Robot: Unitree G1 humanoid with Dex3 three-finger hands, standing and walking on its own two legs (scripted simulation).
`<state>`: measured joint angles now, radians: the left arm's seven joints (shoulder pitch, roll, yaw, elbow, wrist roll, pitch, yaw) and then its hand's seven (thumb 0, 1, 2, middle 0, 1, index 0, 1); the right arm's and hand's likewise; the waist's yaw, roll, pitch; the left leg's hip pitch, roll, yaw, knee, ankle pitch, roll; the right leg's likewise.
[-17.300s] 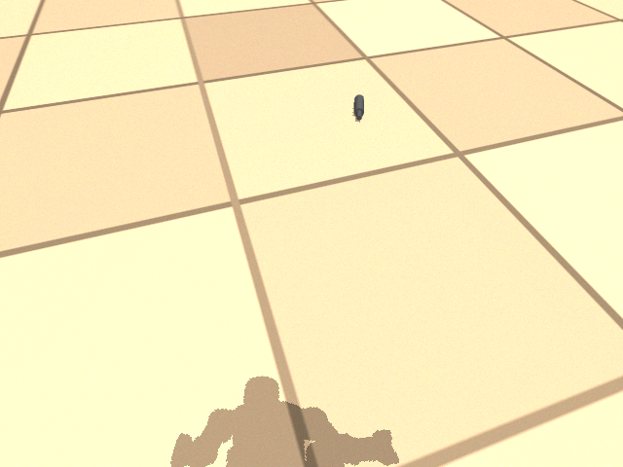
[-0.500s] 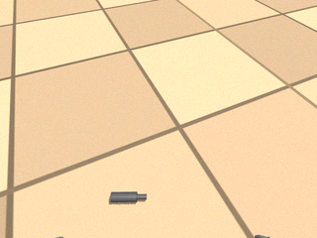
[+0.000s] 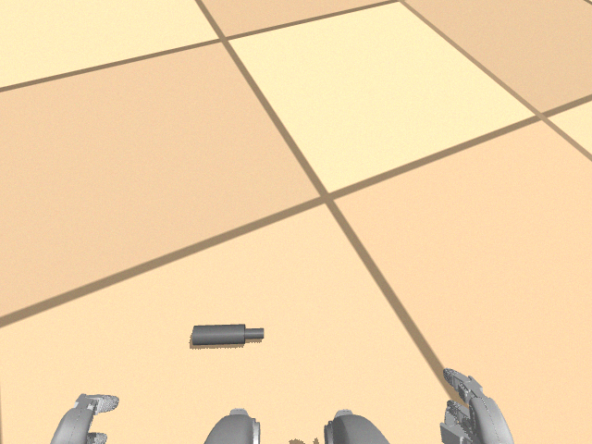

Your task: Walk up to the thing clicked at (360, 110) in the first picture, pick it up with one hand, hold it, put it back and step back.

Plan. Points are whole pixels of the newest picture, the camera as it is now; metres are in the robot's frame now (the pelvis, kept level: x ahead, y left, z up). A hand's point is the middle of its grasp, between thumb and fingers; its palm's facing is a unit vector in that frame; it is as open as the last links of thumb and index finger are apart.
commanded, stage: rise first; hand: left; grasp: from above
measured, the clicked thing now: (229, 334) +0.44 +0.17 -0.69
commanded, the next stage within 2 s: none
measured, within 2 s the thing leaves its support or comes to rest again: neither
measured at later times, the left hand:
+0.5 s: hand out of the picture +0.13 +0.26 -0.20, palm faces -0.25 -0.83 -0.50, open 14.3 cm
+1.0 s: hand (165, 385) +0.25 +0.27 -0.40, palm faces -0.49 -0.35 -0.80, open 14.1 cm
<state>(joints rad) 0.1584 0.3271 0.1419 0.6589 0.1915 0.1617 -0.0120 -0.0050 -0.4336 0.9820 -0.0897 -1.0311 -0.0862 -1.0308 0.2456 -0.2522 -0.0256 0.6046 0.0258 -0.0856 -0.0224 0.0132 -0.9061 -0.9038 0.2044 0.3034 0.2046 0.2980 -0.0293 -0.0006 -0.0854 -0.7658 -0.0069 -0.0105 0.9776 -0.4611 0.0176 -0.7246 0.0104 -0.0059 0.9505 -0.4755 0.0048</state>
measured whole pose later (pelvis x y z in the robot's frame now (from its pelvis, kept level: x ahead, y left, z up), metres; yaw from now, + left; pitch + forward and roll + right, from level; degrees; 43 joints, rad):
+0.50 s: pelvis -0.01 +0.00 -0.06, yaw +0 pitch +22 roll -3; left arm 0.30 0.36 0.09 0.35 0.30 0.22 0.01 -0.01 -0.57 0.97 -0.10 -1.05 -0.09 -1.05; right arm 0.18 -0.25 -0.01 0.50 0.02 -0.15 0.00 0.01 -0.93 -0.91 0.20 0.30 0.21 0.30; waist -0.03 0.01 -0.15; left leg -1.12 0.00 -0.04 1.32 -0.58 0.02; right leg -1.06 0.02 -0.04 1.27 -0.60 0.00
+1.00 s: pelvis -0.08 -0.01 -0.25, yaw -3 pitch +35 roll -3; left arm -0.40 0.50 0.09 0.85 0.83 -0.15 0.14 -0.01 -0.54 1.01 -0.11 -1.02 -0.10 -1.03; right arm 0.09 -0.29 -0.05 0.69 0.00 -0.16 0.07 0.01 -0.90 -0.91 0.20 0.30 0.20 0.30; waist -0.03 0.02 -0.16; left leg -1.93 0.01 -0.04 1.98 -0.66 0.01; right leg -1.87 0.03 -0.05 1.96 -0.69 -0.01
